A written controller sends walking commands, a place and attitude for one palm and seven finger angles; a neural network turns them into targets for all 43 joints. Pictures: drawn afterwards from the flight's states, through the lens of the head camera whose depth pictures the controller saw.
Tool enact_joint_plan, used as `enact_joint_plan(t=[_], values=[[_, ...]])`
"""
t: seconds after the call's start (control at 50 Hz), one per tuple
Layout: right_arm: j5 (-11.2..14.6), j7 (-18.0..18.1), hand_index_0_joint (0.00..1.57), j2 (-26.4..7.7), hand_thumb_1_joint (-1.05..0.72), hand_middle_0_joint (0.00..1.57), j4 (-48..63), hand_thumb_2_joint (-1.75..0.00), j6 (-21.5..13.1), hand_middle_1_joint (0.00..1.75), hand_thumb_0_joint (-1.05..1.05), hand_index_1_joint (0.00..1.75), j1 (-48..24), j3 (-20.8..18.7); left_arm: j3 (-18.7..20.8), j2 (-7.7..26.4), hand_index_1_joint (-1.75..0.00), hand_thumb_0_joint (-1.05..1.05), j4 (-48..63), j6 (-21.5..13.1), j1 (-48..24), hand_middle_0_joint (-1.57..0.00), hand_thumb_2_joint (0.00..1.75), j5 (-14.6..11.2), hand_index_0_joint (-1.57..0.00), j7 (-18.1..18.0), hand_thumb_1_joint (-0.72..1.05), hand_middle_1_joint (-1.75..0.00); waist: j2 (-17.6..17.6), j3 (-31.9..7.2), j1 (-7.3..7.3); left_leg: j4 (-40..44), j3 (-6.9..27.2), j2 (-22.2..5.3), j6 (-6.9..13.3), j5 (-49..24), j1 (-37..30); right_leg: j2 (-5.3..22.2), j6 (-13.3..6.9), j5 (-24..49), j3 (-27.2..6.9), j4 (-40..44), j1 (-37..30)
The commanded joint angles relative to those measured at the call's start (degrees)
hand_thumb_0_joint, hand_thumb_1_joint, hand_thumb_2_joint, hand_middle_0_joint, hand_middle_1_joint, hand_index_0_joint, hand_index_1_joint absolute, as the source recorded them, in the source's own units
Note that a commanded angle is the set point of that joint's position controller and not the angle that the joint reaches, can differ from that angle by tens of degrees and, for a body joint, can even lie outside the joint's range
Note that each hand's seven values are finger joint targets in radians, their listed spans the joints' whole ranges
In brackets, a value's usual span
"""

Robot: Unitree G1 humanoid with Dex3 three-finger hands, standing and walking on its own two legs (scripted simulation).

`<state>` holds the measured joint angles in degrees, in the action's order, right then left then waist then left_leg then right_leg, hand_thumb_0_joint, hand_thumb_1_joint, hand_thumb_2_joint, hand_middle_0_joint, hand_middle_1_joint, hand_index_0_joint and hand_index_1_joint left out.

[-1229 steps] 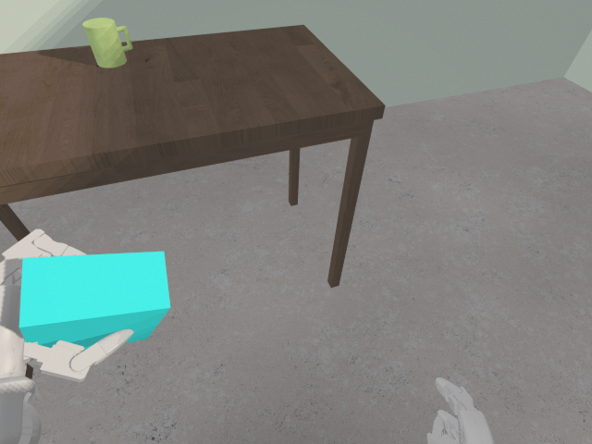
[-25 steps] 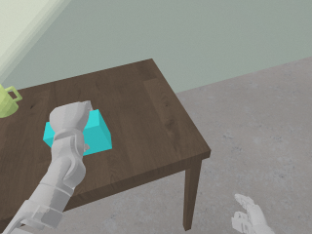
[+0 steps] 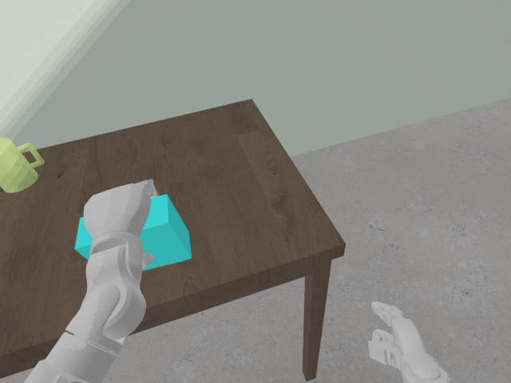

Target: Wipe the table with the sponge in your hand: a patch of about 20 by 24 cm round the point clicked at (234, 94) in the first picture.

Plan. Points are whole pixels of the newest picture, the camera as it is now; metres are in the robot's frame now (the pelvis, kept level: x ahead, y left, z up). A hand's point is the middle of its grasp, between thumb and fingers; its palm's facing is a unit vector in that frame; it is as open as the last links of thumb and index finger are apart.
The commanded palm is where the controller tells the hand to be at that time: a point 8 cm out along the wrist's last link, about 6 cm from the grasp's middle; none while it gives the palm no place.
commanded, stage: slide across to the third lane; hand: left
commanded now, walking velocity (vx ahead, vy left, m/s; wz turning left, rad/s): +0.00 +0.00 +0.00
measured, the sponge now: (143, 244) +0.29 +0.24 +0.08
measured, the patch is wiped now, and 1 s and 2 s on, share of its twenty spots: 0.85 0.85 0.90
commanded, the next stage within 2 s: wipe forward along the third lane in 0.64 s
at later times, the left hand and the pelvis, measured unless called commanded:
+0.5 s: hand (189, 217) +0.31 +0.15 +0.13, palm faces +0.12 -0.13 -0.98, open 9.8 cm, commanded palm +0.27 +0.16 +0.19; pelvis -0.01 -0.01 +0.00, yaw +0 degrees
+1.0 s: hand (188, 215) +0.32 +0.16 +0.12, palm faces +0.07 -0.03 -1.00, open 9.8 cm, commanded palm +0.30 +0.17 +0.18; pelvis -0.02 -0.03 +0.00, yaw -1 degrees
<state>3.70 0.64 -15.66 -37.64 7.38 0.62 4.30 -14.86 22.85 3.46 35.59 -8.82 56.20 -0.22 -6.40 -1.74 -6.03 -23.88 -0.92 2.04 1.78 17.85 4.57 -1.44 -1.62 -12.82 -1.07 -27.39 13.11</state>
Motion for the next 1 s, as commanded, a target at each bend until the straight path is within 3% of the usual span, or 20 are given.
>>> enact_joint_plan(t=[0.0, 0.02, 0.2, 0.22, 0.3, 0.32, 0.4, 0.42, 0.46, 0.5, 0.52, 0.6, 0.62, 0.68, 0.78, 0.8, 0.86, 0.9, 0.92, 0.98], values=[[-0.21, 0.30, 0.20, -5.37, -0.90, 0.20, 10.40, -0.90, -2.93, 0.30, 0.00, 0.30, -12.78, -1.62, 4.14, 5.25, -1.60, 0.00, 8.26, 0.75, -7.14, -1.20, 1.30, -1.52, -1.20, 1.15, 0.10, -1.60, 8.28, -10.01, -0.85, 3.10, 1.34, 0.42, 0.11, -18.19, 7.08, -1.14, -2.30, 12.90, -3.04, 1.60, -12.66], [-0.19, 0.27, 0.20, -5.03, -0.90, 0.20, 10.38, -0.90, -3.00, 0.30, 0.00, 0.30, -12.47, -1.64, 0.17, 1.71, -1.60, 0.00, 8.96, 0.95, -10.42, -1.20, 1.30, -1.41, -1.20, 1.30, 0.10, -1.60, 8.50, -9.77, 0.20, 2.94, 0.85, 0.45, 0.28, -18.36, 6.96, -0.59, -2.05, 12.90, -1.75, 1.54, -12.57], [-0.04, -0.29, 0.20, -4.76, -0.90, 0.20, 9.96, -0.90, -2.67, 0.30, 0.00, 0.30, -14.38, -1.79, -0.73, 3.19, -1.60, 0.00, 11.53, 1.92, -17.58, -1.20, 1.30, -0.02, -1.20, 1.06, 0.10, -1.60, 8.16, -9.64, -0.23, 3.98, 1.71, 0.10, 0.54, -17.55, 5.34, -1.19, -2.61, 10.23, -2.52, 2.49, -11.60], [-0.18, -0.32, 0.20, -4.43, -0.90, 0.20, 9.74, -0.90, -2.75, 0.30, 0.00, 0.30, -14.09, -1.64, -3.95, -0.01, -1.60, 0.00, 10.69, 1.94, -19.44, -1.20, 1.30, 0.16, -1.20, 1.05, 0.10, -1.60, 8.98, -9.76, 0.29, 3.82, 1.15, 0.25, 0.60, -17.54, 5.31, -0.65, -2.35, 9.88, -1.23, 2.28, -11.92], [0.02, -0.16, 0.20, -4.52, -0.90, 0.20, 9.19, -0.90, -2.11, 0.30, 0.00, 0.30, -14.86, -1.44, -3.62, 1.50, -1.60, 0.00, 9.21, 2.32, -26.73, -1.20, 1.30, 1.03, -1.20, 0.15, 0.10, -1.60, 7.85, -8.89, 0.41, 4.96, 1.73, -0.13, 0.36, -14.88, 4.64, -1.20, -2.76, 5.92, -1.67, 3.33, -10.01], [-0.09, -0.25, 0.20, -4.10, -0.90, 0.20, 8.96, -0.90, -2.41, 0.30, 0.00, 0.30, -14.53, -1.36, -6.27, -1.31, -1.60, 0.00, 8.21, 2.25, -28.80, -1.20, 1.30, 0.89, -1.20, 0.04, 0.10, -1.60, 8.35, -10.18, 0.61, 4.62, 1.27, 0.19, 0.46, -15.44, 4.53, -0.70, -2.54, 6.54, -0.57, 3.01, -11.03], [-0.38, -0.99, 0.20, -4.03, -0.90, 0.20, 9.10, -0.90, -1.76, 0.30, 0.00, 0.30, -15.25, -1.61, -2.00, 2.02, -1.60, 0.00, 9.08, 2.38, -27.25, -1.20, 1.30, 0.87, -1.20, -1.52, 0.10, -1.60, 6.54, -14.88, -1.48, 4.62, 1.43, 0.39, 0.08, -18.57, 4.01, -1.28, -3.12, 10.78, -2.67, 2.51, -14.99], [-0.43, -1.26, 0.20, -3.40, -0.90, 0.20, 8.99, -0.90, -1.82, 0.30, 0.00, 0.30, -15.03, -1.41, -5.56, -2.30, -1.60, 0.00, 8.52, 2.42, -27.67, -1.20, 1.30, 0.37, -1.20, -1.55, 0.10, -1.60, 8.19, -14.71, -0.79, 4.33, 0.91, 0.49, 0.06, -19.68, 4.11, -0.77, -2.81, 12.33, -1.18, 2.03, -15.56], [-0.49, -1.49, 0.20, -3.72, -0.90, 0.20, 8.53, -0.90, -0.94, 0.30, 0.00, 0.30, -14.57, -1.66, -4.40, -1.50, -1.60, 0.00, 8.94, 2.40, -26.98, -1.20, 1.30, -0.05, -1.20, -1.89, 0.10, -1.60, 7.82, -14.83, -0.84, 4.62, 0.72, 0.32, -0.20, -20.75, 4.11, -0.85, -2.79, 14.33, -1.67, 2.24, -16.36], [-0.71, -1.66, 0.20, -4.00, -0.90, 0.20, 9.20, -0.90, -0.24, 0.30, 0.00, 0.30, -15.18, -1.68, 0.44, 2.93, -1.60, 0.00, 10.04, 2.53, -24.94, -1.20, 1.30, 0.15, -1.20, -2.75, 0.10, -1.60, 8.10, -14.81, -1.88, 4.69, 0.99, 0.15, -0.11, -21.16, 4.92, -1.41, -3.23, 15.24, -3.91, 2.22, -17.41], [-0.70, -1.84, 0.20, -3.42, -0.90, 0.20, 9.41, -0.90, -0.12, 0.30, 0.00, 0.30, -15.20, -1.44, -3.33, -1.52, -1.60, 0.00, 10.01, 2.44, -24.94, -1.20, 1.30, 0.00, -1.20, -2.80, 0.10, -1.60, 8.27, -14.19, -1.13, 4.50, 0.26, 0.28, -0.12, -21.46, 5.13, -0.89, -2.99, 16.16, -2.87, 1.81, -17.48], [-0.86, -1.67, 0.20, -3.77, -0.90, 0.20, 9.43, -0.90, 1.14, 0.30, 0.00, 0.30, -15.44, -1.64, 2.25, 4.08, -1.60, 0.00, 11.47, 2.44, -23.04, -1.20, 1.30, -0.68, -1.20, -3.78, 0.10, -1.60, 9.44, -12.97, -1.73, 5.00, 0.34, 0.19, 0.15, -19.68, 5.87, -1.33, -3.04, 15.31, -5.67, 2.76, -18.25], [-0.81, -1.62, 0.20, -3.36, -0.90, 0.20, 9.58, -0.90, 1.11, 0.30, 0.00, 0.30, -15.59, -1.48, -0.50, 0.99, -1.60, 0.00, 11.24, 2.62, -24.17, -1.20, 1.30, -0.80, -1.20, -3.76, 0.10, -1.60, 9.13, -12.60, -1.07, 4.86, -0.42, 0.29, 0.26, -19.37, 6.12, -0.75, -2.73, 15.30, -4.77, 2.68, -18.18], [-0.57, -1.35, 0.20, -3.57, -0.90, 0.20, 8.86, -0.90, 1.62, 0.30, 0.00, 0.30, -15.21, -1.74, -1.34, 0.45, -1.60, 0.00, 9.79, 3.10, -24.61, -1.20, 1.30, -1.36, -1.20, -3.61, 0.10, -1.60, 8.62, -10.58, -0.33, 5.27, -0.40, 0.33, 0.16, -17.83, 6.04, -0.84, -2.60, 13.10, -5.18, 3.76, -16.73], [-0.31, -0.44, 0.20, -4.25, -0.90, 0.20, 7.96, -0.90, 1.34, 0.30, 0.00, 0.30, -15.01, -1.82, -1.36, 2.08, -1.60, 0.00, 5.11, 4.09, -28.43, -1.20, 1.30, -0.61, -1.20, -3.42, 0.10, -1.60, 7.07, -9.84, 0.64, 5.40, -0.68, 0.77, 0.33, -13.87, 6.69, -0.54, -2.34, 7.37, -5.86, 5.30, -15.10], [-0.29, -0.08, 0.20, -4.45, -0.90, 0.20, 8.15, -0.90, 1.20, 0.30, 0.00, 0.30, -15.05, -1.74, 1.40, 5.17, -1.60, 0.00, 3.75, 4.31, -28.38, -1.20, 1.30, -0.39, -1.20, -3.58, 0.10, -1.60, 7.84, -9.42, 0.30, 5.51, -0.45, 0.84, 0.50, -12.03, 6.94, -0.68, -2.40, 4.41, -7.13, 6.09, -14.46], [-0.12, 0.58, 0.20, -4.52, -0.90, 0.20, 7.15, -0.90, 0.54, 0.30, 0.00, 0.30, -14.60, -1.69, -1.16, 3.14, -1.60, 0.00, -1.61, 4.38, -32.50, -1.20, 1.30, 0.22, -1.20, -3.24, 0.10, -1.60, 7.81, -9.54, 1.17, 5.70, -0.85, 1.09, 0.39, -10.51, 7.78, -0.09, -2.03, 2.37, -5.81, 6.56, -13.95], [-0.24, 0.96, 0.20, -5.07, -0.90, 0.20, 6.97, -0.90, 0.14, 0.30, 0.00, 0.30, -14.55, -1.75, 1.77, 7.03, -1.60, 0.00, -4.23, 4.65, -33.85, -1.20, 1.30, 1.05, -1.20, -3.32, 0.10, -1.60, 7.05, -11.28, 0.53, 5.88, -0.67, 1.44, 0.41, -9.02, 8.09, -0.09, -2.15, 0.02, -7.29, 7.05, -14.51], [-0.10, 1.14, 0.20, -4.71, -0.90, 0.20, 6.99, -0.90, -0.42, 0.30, 0.00, 0.30, -14.60, -1.72, -0.69, 4.44, -1.60, 0.00, -5.72, 4.68, -35.91, -1.20, 1.30, 0.93, -1.20, -3.09, 0.10, -1.60, 8.83, -11.73, 1.16, 5.69, -1.07, 1.50, 0.53, -8.77, 8.67, 0.35, -1.72, -0.26, -5.93, 6.83, -14.79], [0.12, 1.50, 0.20, -5.12, -0.90, 0.20, 5.42, -0.90, -1.28, 0.30, 0.00, 0.30, -13.76, -1.87, -0.68, 4.95, -1.60, 0.00, -12.35, 5.00, -38.49, -1.20, 1.30, 0.85, -1.20, -2.44, 0.10, -1.60, 9.12, -11.27, 1.66, 5.85, -1.10, 1.58, 0.44, -8.06, 9.21, 0.51, -1.37, -0.57, -5.62, 7.37, -14.12]])
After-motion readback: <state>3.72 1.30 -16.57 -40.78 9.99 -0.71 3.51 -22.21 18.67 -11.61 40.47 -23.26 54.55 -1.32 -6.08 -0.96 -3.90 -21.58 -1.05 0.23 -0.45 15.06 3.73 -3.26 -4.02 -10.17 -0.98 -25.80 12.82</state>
